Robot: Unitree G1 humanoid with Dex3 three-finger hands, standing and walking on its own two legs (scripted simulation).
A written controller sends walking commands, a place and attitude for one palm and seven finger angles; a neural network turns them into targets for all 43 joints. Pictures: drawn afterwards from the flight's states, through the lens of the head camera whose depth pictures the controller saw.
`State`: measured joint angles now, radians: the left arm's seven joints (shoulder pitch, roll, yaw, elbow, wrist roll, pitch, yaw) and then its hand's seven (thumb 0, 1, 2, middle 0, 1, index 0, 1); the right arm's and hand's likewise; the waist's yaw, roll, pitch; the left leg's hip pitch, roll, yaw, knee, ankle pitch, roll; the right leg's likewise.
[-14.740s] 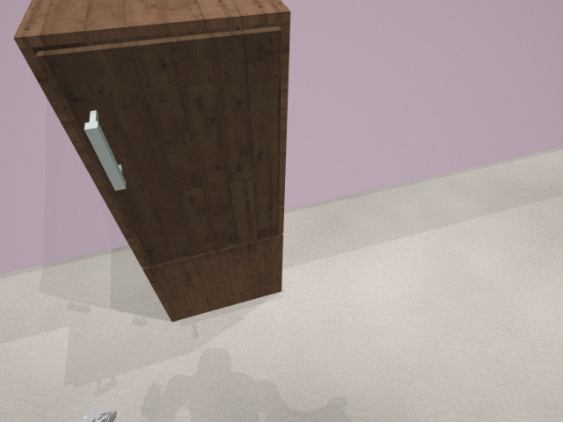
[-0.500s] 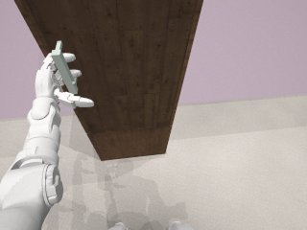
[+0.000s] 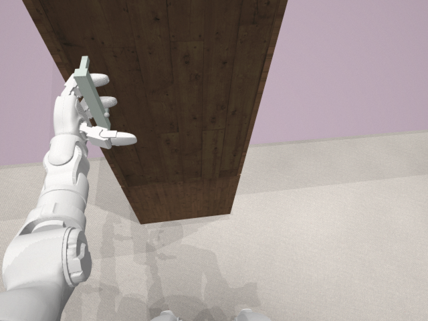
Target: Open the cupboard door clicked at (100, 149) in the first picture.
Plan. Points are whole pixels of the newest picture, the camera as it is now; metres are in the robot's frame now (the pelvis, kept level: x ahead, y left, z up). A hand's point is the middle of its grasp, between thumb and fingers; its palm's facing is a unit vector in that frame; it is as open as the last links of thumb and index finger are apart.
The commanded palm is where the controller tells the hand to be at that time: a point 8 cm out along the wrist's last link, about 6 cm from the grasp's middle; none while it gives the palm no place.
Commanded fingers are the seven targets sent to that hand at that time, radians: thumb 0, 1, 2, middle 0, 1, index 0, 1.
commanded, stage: close the thumb around the handle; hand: left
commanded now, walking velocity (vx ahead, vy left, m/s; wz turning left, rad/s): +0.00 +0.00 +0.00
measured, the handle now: (95, 96) +0.52 +0.21 +0.10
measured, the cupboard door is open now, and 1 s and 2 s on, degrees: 0 7 42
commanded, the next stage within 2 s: pull the door open along its arc in 0.56 s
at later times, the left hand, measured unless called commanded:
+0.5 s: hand (105, 115) +0.47 +0.19 +0.10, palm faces +0.10 -1.00 +0.00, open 5.6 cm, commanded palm +0.44 +0.24 +0.10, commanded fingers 0.00 0.90 0.90 -0.40 -1.35 -0.40 -1.35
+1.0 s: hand (107, 133) +0.43 +0.18 +0.10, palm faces +0.07 -1.00 +0.01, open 5.8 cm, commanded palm +0.37 +0.22 +0.10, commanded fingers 0.00 0.90 0.90 -0.40 -1.35 -0.40 -1.35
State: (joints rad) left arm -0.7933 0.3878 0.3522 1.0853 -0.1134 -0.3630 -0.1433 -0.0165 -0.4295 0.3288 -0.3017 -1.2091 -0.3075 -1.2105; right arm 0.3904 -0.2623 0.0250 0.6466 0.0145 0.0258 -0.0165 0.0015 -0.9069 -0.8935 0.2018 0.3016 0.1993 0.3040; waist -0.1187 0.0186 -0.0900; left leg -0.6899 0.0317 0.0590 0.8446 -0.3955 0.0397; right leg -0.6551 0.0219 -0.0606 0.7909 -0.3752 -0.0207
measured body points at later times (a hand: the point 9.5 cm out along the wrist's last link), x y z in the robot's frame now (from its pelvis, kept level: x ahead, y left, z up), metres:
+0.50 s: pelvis +0.00 +0.00 +0.00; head +0.07 +0.01 +0.44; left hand +0.46 +0.24 +0.10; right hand +0.03 -0.27 -0.11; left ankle +0.01 +0.09 -0.70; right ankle +0.00 -0.11 -0.70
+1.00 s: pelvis +0.01 +0.00 +0.01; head +0.06 +0.00 +0.46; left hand +0.42 +0.23 +0.10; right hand +0.06 -0.26 -0.11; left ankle +0.01 +0.09 -0.70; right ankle +0.00 -0.11 -0.70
